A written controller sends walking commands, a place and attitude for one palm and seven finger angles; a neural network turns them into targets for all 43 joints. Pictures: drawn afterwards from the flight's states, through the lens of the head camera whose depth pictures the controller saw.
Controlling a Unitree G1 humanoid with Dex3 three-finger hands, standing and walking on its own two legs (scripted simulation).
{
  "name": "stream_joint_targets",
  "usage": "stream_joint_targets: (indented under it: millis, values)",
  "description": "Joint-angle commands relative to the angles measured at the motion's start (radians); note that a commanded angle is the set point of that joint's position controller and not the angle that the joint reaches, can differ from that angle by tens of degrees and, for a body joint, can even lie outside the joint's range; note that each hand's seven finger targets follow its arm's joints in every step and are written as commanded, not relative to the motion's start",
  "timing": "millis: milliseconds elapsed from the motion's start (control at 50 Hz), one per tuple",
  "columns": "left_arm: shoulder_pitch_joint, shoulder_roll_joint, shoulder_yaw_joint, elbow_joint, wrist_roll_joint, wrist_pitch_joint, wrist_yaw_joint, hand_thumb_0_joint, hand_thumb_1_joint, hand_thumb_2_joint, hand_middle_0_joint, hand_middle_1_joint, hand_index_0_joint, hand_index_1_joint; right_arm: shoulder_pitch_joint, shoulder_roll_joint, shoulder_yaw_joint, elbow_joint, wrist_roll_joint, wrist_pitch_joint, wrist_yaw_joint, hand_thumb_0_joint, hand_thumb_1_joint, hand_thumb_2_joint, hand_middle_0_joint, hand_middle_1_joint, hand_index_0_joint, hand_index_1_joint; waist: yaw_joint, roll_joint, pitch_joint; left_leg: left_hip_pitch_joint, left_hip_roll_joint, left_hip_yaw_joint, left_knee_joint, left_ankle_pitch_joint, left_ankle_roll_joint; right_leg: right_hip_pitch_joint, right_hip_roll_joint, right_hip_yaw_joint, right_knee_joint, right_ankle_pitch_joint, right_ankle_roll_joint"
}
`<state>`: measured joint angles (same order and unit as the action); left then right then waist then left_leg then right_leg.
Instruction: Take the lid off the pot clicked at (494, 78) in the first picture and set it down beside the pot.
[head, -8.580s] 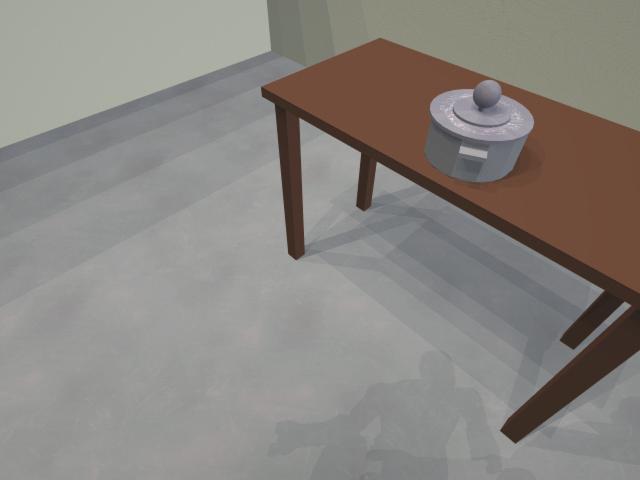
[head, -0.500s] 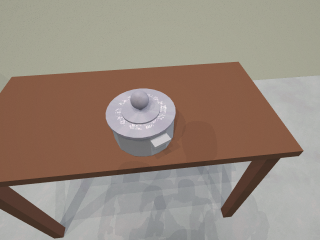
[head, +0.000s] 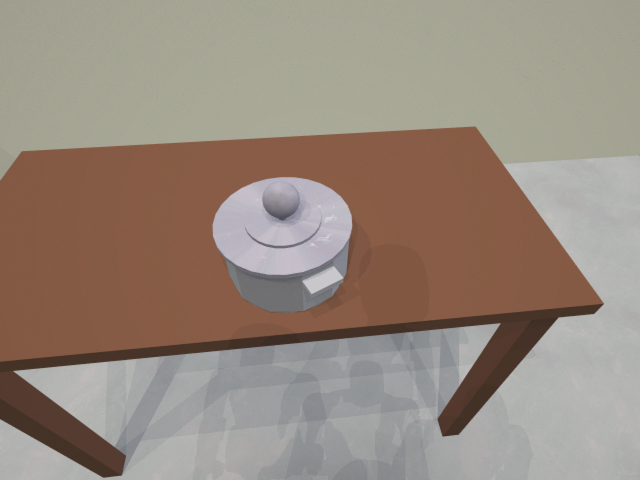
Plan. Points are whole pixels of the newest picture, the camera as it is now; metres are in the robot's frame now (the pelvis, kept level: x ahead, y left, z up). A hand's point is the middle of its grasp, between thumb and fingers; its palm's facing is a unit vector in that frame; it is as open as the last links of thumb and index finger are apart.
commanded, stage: look again from close up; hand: left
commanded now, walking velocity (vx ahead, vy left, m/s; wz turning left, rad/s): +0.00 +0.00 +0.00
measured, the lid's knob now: (281, 199) +0.46 +0.09 +0.11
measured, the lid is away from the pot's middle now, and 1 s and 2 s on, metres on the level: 0.00 0.00 0.00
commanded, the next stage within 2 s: lift the closed hand beside the body in 0.06 s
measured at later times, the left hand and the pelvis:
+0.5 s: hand out of the picture +0.14 +0.19 -0.05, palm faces +0.21 -0.94 -0.26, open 5.2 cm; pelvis +0.00 -0.01 -0.01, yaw +2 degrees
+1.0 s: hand (116, 455) +0.15 +0.24 +0.01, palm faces +0.32 -0.85 -0.41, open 3.1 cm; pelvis +0.03 -0.01 -0.01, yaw +4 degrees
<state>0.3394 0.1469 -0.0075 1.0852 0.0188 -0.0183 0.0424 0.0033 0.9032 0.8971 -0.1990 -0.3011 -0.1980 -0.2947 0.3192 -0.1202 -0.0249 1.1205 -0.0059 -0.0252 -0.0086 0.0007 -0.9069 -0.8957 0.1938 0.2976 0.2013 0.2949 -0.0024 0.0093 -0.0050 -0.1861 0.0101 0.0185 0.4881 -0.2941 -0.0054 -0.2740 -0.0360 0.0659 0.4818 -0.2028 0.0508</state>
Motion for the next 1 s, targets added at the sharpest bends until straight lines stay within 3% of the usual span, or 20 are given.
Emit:
stream_joint_targets:
  millis: [0, 120, 140, 160, 180, 200, 240, 280, 300, 340, 380, 400, 440, 520, 580, 640, 700, 780, 860, 980]
  values:
    - [0.070, 0.115, 0.026, -0.033, -0.001, -0.012, 0.005, 0.000, 0.900, 0.900, -0.200, -0.300, -0.200, -0.300, 0.066, -0.069, -0.017, -0.026, -0.002, -0.008, -0.007, 0.000, -0.900, -0.900, 0.200, 0.300, 0.200, 0.300, 0.004, -0.014, 0.074, -0.049, 0.077, -0.072, -0.104, 0.119, 0.032, -0.015, -0.042, 0.027, -0.096, 0.021, -0.067]
    - [0.079, 0.106, 0.023, -0.033, 0.000, -0.010, 0.006, 0.000, 0.900, 0.900, -0.200, -0.300, -0.200, -0.300, 0.063, -0.074, -0.017, -0.028, -0.003, -0.008, -0.007, 0.000, -0.900, -0.900, 0.200, 0.300, 0.200, 0.300, 0.008, 0.010, 0.088, -0.066, 0.077, -0.075, -0.112, 0.076, 0.033, -0.028, -0.036, 0.033, -0.095, -0.004, -0.065]
    - [0.080, 0.138, 0.028, 0.003, 0.007, -0.012, 0.037, 0.000, 0.900, 0.900, -0.200, -0.300, -0.200, -0.300, -0.043, -0.145, -0.006, -0.112, 0.004, -0.005, -0.008, 0.000, -0.900, -0.900, 0.200, 0.300, 0.200, 0.300, 0.027, -0.070, 0.148, -0.186, 0.080, -0.014, 0.046, 0.077, -0.005, 0.034, -0.084, 0.001, -0.048, 0.192, -0.062]
    - [-0.591, 0.254, -0.011, -1.258, -0.118, -0.186, 0.037, 0.000, 0.900, 0.900, -0.244, -0.348, -0.244, -0.348, -0.076, -0.265, 0.001, -0.464, 0.086, -0.178, -0.015, 0.000, -0.900, -0.900, 0.200, 0.300, 0.200, 0.300, -0.003, 0.061, -0.309, 0.044, -0.008, -0.055, -0.105, 0.077, 0.013, 0.125, -0.026, -0.051, 0.000, 0.083, -0.076]
    - [-0.179, 0.225, 0.018, -1.063, -0.054, -0.107, 0.098, 0.000, 0.900, 0.900, -0.288, -0.396, -0.288, -0.396, -0.159, -0.198, 0.012, -0.400, 0.088, -0.257, -0.065, 0.000, -0.900, -0.900, 0.200, 0.300, 0.200, 0.300, 0.024, 0.231, -0.289, 0.073, 0.018, -0.036, -0.103, 0.069, 0.016, 0.071, 0.006, -0.086, 0.052, -0.006, -0.097]
    - [0.039, 0.109, -0.043, -0.974, -0.072, 0.015, 0.135, 0.000, 0.900, 0.900, -0.332, -0.444, -0.332, -0.444, -0.168, -0.172, 0.011, -0.409, 0.114, -0.277, -0.056, 0.000, -0.900, -0.900, 0.200, 0.300, 0.200, 0.300, 0.017, 0.186, -0.153, -0.023, 0.014, -0.068, -0.115, 0.011, -0.004, 0.041, 0.003, -0.135, 0.029, -0.026, -0.080]
    - [0.058, 0.019, -0.097, -0.889, -0.030, 0.036, 0.129, 0.000, 0.900, 0.900, -0.420, -0.540, -0.420, -0.540, -0.169, -0.201, 0.014, -0.392, 0.068, -0.301, -0.044, 0.000, -0.900, -0.900, 0.200, 0.300, 0.200, 0.300, -0.023, 0.024, 0.058, -0.077, -0.013, -0.075, -0.111, -0.064, 0.014, 0.016, 0.018, -0.141, -0.038, -0.074, -0.064]
    - [0.164, 0.018, -0.039, -0.703, -0.008, 0.028, 0.106, 0.000, 0.900, 0.900, -0.508, -0.636, -0.508, -0.636, -0.165, -0.218, -0.026, -0.424, 0.044, -0.285, -0.026, 0.000, -0.900, -0.900, 0.200, 0.300, 0.200, 0.300, 0.002, -0.160, 0.137, -0.163, -0.011, -0.074, -0.104, -0.102, 0.016, -0.025, 0.024, -0.159, -0.044, -0.163, -0.056]
    - [0.292, 0.055, 0.030, -0.712, -0.013, 0.012, 0.098, 0.000, 0.900, 0.900, -0.552, -0.684, -0.552, -0.684, -0.189, -0.215, -0.042, -0.463, 0.047, -0.277, -0.018, 0.000, -0.900, -0.900, 0.200, 0.300, 0.200, 0.300, 0.040, -0.155, 0.103, -0.171, -0.006, -0.062, -0.105, -0.092, 0.011, 0.016, 0.019, -0.160, -0.037, -0.173, -0.063]
    - [0.326, 0.120, 0.085, -0.951, -0.018, -0.032, 0.079, 0.000, 0.900, 0.900, -0.640, -0.780, -0.640, -0.780, -0.232, -0.201, -0.042, -0.556, 0.046, -0.280, -0.010, 0.000, -0.900, -0.900, 0.200, 0.300, 0.200, 0.300, 0.070, -0.098, 0.039, -0.163, -0.019, -0.036, -0.104, -0.063, 0.001, 0.076, 0.017, -0.140, -0.018, -0.163, -0.067]
    - [0.309, 0.146, 0.114, -1.065, -0.019, -0.054, 0.072, 0.000, 0.900, 0.900, -0.728, -0.876, -0.728, -0.876, -0.244, -0.192, -0.037, -0.614, 0.045, -0.277, -0.015, 0.000, -0.900, -0.900, 0.200, 0.300, 0.200, 0.300, 0.060, -0.042, 0.059, -0.166, -0.026, -0.018, -0.090, -0.052, 0.000, 0.066, 0.021, -0.130, -0.012, -0.141, -0.069]
    - [0.321, 0.164, 0.150, -1.040, -0.022, -0.058, 0.073, 0.000, 0.900, 0.900, -0.772, -0.924, -0.772, -0.924, -0.249, -0.190, -0.044, -0.627, 0.046, -0.263, -0.020, 0.000, -0.900, -0.900, 0.200, 0.300, 0.200, 0.300, 0.047, -0.074, 0.098, -0.186, -0.023, -0.013, -0.074, -0.068, 0.000, 0.040, 0.020, -0.134, -0.026, -0.157, -0.064]
    - [0.272, 0.139, 0.132, -1.095, -0.025, -0.078, 0.064, 0.000, 0.900, 0.900, -0.860, -1.020, -0.860, -1.020, -0.238, -0.188, -0.041, -0.665, 0.047, -0.248, -0.025, 0.000, -0.900, -0.900, 0.200, 0.300, 0.200, 0.300, 0.032, -0.041, 0.132, -0.187, -0.033, 0.002, -0.052, -0.072, 0.002, -0.013, 0.027, -0.125, -0.029, -0.159, -0.063]
    - [0.244, 0.159, 0.146, -1.308, -0.027, -0.109, 0.061, 0.000, 0.900, 0.900, -1.036, -1.212, -1.036, -1.212, -0.216, -0.182, -0.036, -0.713, 0.029, -0.244, -0.039, 0.000, -0.900, -0.900, 0.200, 0.300, 0.200, 0.300, 0.024, 0.076, -0.006, -0.124, -0.042, 0.018, -0.005, 0.034, 0.010, 0.009, 0.025, -0.123, -0.004, -0.039, -0.061]
    - [0.256, 0.143, 0.138, -1.324, -0.027, -0.095, 0.058, 0.000, 0.900, 0.900, -1.168, -1.356, -1.168, -1.356, -0.195, -0.179, -0.033, -0.715, 0.018, -0.234, -0.048, 0.000, -0.900, -0.900, 0.200, 0.300, 0.200, 0.300, 0.017, 0.024, -0.046, -0.110, -0.044, 0.016, 0.025, 0.117, 0.017, 0.020, 0.027, -0.130, 0.021, 0.064, -0.053]
    - [0.235, 0.171, 0.158, -1.397, -0.023, -0.097, 0.059, 0.000, 0.900, 0.900, -1.300, -1.500, -1.300, -1.500, -0.195, -0.179, -0.035, -0.726, 0.017, -0.239, -0.060, 0.000, -0.900, -0.900, 0.200, 0.300, 0.200, 0.300, 0.020, 0.040, -0.069, -0.100, -0.042, 0.013, 0.039, 0.161, 0.020, 0.028, 0.022, -0.133, 0.031, 0.109, -0.052]
    - [0.320, 0.213, 0.219, -1.432, -0.022, -0.089, 0.067, 0.000, 0.900, 0.900, -1.300, -1.500, -1.300, -1.500, -0.203, -0.173, -0.033, -0.720, 0.015, -0.246, -0.066, 0.000, -0.900, -0.900, 0.200, 0.300, 0.200, 0.300, 0.048, 0.073, -0.114, -0.084, -0.038, 0.008, 0.038, 0.207, 0.018, 0.074, 0.018, -0.140, 0.043, 0.137, -0.056]
    - [0.347, 0.194, 0.212, -1.394, -0.024, -0.080, 0.061, 0.000, 0.900, 0.900, -1.300, -1.500, -1.300, -1.500, -0.227, -0.167, -0.033, -0.699, 0.020, -0.230, -0.074, 0.000, -0.900, -0.900, 0.200, 0.300, 0.200, 0.300, 0.049, -0.023, -0.057, -0.105, -0.029, 0.003, 0.025, 0.184, 0.021, 0.055, 0.023, -0.147, 0.034, 0.106, -0.049]
    - [0.344, 0.233, 0.255, -1.440, -0.022, -0.088, 0.066, 0.000, 0.900, 0.900, -1.300, -1.500, -1.300, -1.500, -0.245, -0.161, -0.030, -0.681, 0.022, -0.233, -0.081, 0.000, -0.900, -0.900, 0.200, 0.300, 0.200, 0.300, 0.060, -0.008, -0.068, -0.094, -0.026, -0.004, 0.012, 0.182, 0.021, 0.068, 0.021, -0.149, 0.032, 0.083, -0.049]
    - [0.350, 0.223, 0.240, -1.504, -0.017, -0.100, 0.065, 0.000, 0.900, 0.900, -1.300, -1.500, -1.300, -1.500, -0.246, -0.159, -0.026, -0.668, 0.018, -0.252, -0.078, 0.000, -0.900, -0.900, 0.200, 0.300, 0.200, 0.300, 0.064, -0.001, -0.088, -0.069, -0.022, -0.008, 0.007, 0.208, 0.024, 0.075, 0.018, -0.151, 0.035, 0.094, -0.046]
